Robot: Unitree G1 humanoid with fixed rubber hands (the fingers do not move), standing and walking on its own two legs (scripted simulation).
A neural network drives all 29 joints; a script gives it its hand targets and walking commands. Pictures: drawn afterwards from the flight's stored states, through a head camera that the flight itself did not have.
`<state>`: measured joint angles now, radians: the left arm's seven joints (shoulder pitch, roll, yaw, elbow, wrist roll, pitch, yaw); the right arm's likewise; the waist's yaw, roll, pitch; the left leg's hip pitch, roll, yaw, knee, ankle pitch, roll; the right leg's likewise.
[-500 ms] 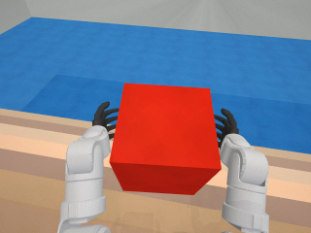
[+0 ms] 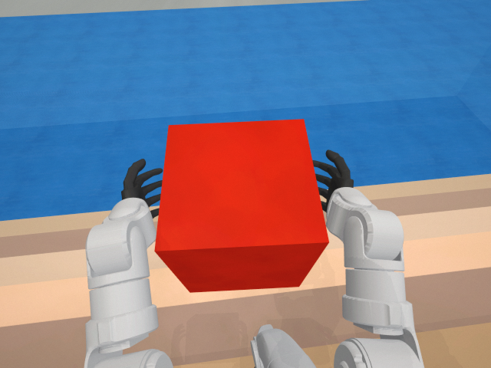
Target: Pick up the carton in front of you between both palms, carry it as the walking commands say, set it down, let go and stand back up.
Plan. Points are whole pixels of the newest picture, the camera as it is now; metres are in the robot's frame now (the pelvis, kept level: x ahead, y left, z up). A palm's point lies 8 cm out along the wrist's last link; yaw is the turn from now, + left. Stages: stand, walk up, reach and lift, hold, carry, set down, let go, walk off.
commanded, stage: carry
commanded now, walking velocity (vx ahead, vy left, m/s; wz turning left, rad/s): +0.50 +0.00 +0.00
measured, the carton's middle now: (241, 214) +0.35 -0.05 +0.03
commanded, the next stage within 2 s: none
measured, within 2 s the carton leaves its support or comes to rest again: neither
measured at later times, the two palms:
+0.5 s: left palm (176, 164) +0.73 +0.10 -0.22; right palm (272, 161) +0.71 -0.21 -0.23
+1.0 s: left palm (188, 144) +1.10 +0.08 -0.48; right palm (252, 135) +1.12 -0.23 -0.49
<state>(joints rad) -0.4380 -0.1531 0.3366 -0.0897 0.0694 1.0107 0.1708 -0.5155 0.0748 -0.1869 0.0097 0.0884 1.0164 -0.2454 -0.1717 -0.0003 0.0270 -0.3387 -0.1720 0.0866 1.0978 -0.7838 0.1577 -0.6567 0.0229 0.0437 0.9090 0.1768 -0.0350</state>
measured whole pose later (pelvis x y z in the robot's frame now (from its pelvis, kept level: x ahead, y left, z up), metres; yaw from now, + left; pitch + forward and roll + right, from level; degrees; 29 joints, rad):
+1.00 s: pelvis +0.81 -0.09 -0.53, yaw -2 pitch +1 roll +0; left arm -0.28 -0.07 0.13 0.20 -0.09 0.73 0.22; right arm -0.24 0.14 -0.25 0.14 -0.03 0.70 -0.19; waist 0.13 0.01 -0.03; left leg -0.77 -0.01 -0.06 1.09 0.08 0.03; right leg -0.38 0.14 -0.07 1.08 -0.72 -0.15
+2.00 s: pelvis +1.64 -0.14 -1.06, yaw -1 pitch +0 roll +2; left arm -0.22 -0.12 0.25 0.19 0.04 0.66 0.21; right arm -0.27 0.06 -0.09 0.20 0.12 0.70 -0.26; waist -0.17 -0.01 -0.04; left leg -0.37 -0.16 0.06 1.01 -0.65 0.13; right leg -0.76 0.02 0.12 1.27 -0.19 -0.03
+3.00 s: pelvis +2.42 -0.21 -1.17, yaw -2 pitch +3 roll -1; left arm 0.06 -0.13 0.05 -0.40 0.02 0.99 0.14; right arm 0.05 0.13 -0.05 -0.39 -0.01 0.98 -0.15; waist -0.01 0.02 -0.15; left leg -0.01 0.06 0.09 0.41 -0.44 -0.02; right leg -0.42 -0.05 -0.21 0.44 -0.09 -0.02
